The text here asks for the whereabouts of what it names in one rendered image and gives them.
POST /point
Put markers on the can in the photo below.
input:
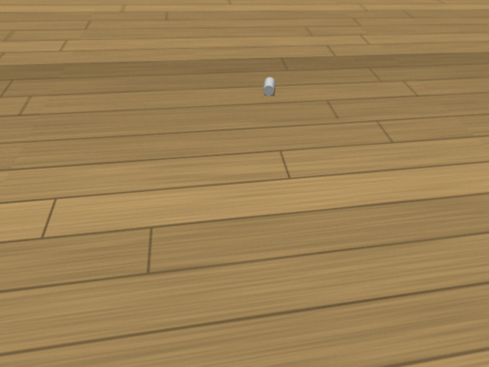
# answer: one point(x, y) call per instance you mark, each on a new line
point(269, 84)

